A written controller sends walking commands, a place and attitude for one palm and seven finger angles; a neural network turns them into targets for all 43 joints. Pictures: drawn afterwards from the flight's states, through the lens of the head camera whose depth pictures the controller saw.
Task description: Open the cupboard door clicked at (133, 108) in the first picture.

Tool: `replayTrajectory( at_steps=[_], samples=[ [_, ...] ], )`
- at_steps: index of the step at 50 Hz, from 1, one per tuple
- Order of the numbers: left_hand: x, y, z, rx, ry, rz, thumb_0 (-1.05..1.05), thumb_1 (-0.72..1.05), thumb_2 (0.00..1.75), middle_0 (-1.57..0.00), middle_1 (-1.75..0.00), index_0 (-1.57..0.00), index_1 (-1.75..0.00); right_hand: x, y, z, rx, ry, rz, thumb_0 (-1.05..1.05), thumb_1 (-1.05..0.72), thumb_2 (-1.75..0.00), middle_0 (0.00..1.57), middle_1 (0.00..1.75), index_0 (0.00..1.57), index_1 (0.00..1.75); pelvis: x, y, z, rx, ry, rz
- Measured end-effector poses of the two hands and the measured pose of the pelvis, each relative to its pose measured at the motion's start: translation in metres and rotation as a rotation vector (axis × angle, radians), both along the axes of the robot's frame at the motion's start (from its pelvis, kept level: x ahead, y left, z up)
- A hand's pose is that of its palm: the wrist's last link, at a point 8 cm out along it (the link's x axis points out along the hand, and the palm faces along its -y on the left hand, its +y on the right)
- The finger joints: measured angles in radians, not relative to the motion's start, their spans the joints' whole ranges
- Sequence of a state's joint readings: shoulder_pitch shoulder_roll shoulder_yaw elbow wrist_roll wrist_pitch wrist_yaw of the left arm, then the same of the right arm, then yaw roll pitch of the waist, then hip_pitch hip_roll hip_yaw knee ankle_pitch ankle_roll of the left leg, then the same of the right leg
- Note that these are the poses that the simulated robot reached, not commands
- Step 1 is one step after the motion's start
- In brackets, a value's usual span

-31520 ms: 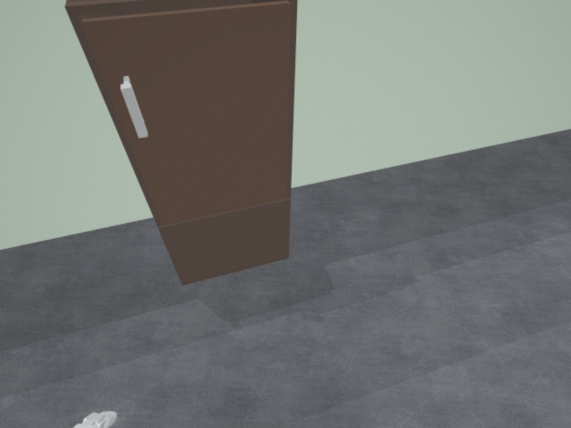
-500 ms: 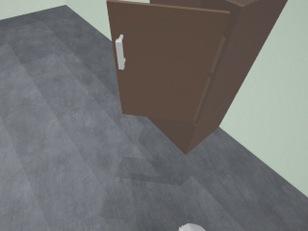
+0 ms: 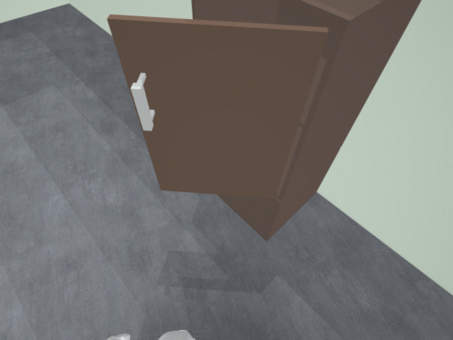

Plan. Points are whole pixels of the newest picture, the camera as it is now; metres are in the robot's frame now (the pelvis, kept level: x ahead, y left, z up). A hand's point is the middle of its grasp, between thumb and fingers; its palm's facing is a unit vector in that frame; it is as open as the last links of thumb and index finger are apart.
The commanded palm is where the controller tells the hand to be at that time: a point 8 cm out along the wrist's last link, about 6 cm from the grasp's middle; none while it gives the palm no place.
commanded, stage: come to a stop and stand still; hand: left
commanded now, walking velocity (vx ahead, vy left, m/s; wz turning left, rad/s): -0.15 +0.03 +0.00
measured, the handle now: (145, 102) +0.58 +0.22 +0.05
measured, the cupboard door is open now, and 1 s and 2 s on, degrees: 43 43 43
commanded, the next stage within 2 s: look again from close up in 1.00 s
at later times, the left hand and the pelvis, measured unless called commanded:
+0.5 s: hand out of the picture +0.01 +0.23 -0.17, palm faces -0.01 -0.98 -0.21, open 7.4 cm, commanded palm none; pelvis -0.02 +0.03 +0.00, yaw -2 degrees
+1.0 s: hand out of the picture -0.01 +0.15 -0.18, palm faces +0.01 -0.98 -0.17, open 7.3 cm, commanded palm none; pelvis -0.02 -0.02 +0.00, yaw -1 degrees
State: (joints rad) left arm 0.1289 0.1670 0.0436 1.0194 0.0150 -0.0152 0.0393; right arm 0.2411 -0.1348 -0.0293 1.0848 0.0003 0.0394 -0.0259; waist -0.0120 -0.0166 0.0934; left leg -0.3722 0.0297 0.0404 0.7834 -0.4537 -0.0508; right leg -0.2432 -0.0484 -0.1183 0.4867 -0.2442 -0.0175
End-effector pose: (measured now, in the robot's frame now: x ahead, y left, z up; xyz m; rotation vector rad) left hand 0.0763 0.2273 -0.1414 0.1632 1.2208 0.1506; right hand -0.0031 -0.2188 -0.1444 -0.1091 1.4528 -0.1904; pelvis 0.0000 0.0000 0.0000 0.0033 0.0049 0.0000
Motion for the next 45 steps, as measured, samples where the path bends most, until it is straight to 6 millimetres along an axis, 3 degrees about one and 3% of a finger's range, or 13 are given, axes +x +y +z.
replayTrajectory(
  at_steps=[7,12,16,21,30,34,39,45],
  samples=[
    [-0.019,0.046,-0.021,-0.005,0.066,0.052,0.0,0.92,0.89,-0.2,-0.3,-0.2,-0.3,0.064,0.006,0.008,-0.1,-0.159,0.071,0.01,-0.92,-0.9,0.2,0.3,0.2,0.3,0.006,0.032,-0.012,-0.021,-0.012,0.002],
    [-0.036,0.063,-0.017,0.0,0.112,0.064,0.0,0.92,0.9,-0.19,-0.3,-0.2,-0.3,0.083,0.019,0.023,-0.124,-0.222,0.111,0.01,-0.91,-0.9,0.2,0.3,0.2,0.3,0.003,0.041,-0.004,-0.031,0.004,-0.008],
    [-0.052,0.068,-0.012,-0.001,0.149,0.055,0.0,0.92,0.9,-0.19,-0.3,-0.2,-0.3,0.087,0.027,0.028,-0.112,-0.245,0.118,0.01,-0.91,-0.9,0.2,0.3,0.2,0.3,-0.003,0.043,0.001,-0.037,0.024,-0.021],
    [-0.068,0.061,-0.006,-0.002,0.194,0.023,0.0,0.92,0.9,-0.19,-0.3,-0.2,-0.3,0.068,0.024,0.027,-0.092,-0.239,0.083,0.0,-0.91,-0.9,0.2,0.3,0.2,0.3,-0.012,0.038,0.005,-0.043,0.035,-0.038],
    [-0.075,0.021,-0.003,0.018,0.132,-0.008,0.0,0.91,0.9,-0.19,-0.3,-0.2,-0.3,-0.012,-0.017,0.002,-0.055,-0.09,-0.011,0.01,-0.91,-0.9,0.2,0.3,0.2,0.3,-0.029,0.005,-0.004,-0.003,0.016,-0.035],
    [-0.078,0.0,-0.002,-0.006,0.127,-0.008,0.0,0.91,0.9,-0.19,-0.3,-0.2,-0.3,-0.037,-0.027,0.001,-0.046,-0.024,-0.021,0.01,-0.91,-0.9,0.2,0.3,0.2,0.3,-0.026,-0.002,-0.002,-0.01,0.003,-0.024],
    [-0.077,-0.014,-0.012,-0.032,0.137,-0.007,0.01,0.93,0.9,-0.2,-0.3,-0.2,-0.3,-0.053,-0.025,0.003,-0.051,0.01,-0.036,0.01,-0.91,-0.9,0.2,0.3,0.19,0.3,-0.021,-0.009,-0.003,-0.009,-0.014,-0.019],
    [-0.08,-0.02,-0.011,-0.039,0.153,0.001,0.01,0.94,0.89,-0.2,-0.3,-0.2,-0.3,-0.054,-0.014,0.003,-0.021,0.025,-0.029,0.01,-0.91,-0.9,0.2,0.3,0.19,0.3,-0.02,-0.015,0.0,-0.007,-0.019,-0.022]
  ],
)
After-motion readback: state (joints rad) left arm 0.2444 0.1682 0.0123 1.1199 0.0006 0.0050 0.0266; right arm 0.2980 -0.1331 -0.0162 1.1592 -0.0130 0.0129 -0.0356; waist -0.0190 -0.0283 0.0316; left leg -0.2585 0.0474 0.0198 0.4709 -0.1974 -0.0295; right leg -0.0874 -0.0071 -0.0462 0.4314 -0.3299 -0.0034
